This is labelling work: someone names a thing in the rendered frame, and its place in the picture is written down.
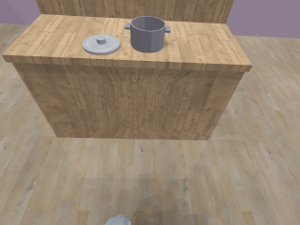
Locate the lid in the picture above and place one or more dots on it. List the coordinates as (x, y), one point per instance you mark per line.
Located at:
(111, 44)

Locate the left robot thigh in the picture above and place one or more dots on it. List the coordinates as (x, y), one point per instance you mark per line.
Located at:
(118, 221)

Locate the table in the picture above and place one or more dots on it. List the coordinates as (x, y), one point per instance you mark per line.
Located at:
(177, 93)

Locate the pot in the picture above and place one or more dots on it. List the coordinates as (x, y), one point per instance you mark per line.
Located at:
(147, 33)

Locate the knob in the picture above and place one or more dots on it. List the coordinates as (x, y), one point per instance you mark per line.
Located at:
(101, 39)

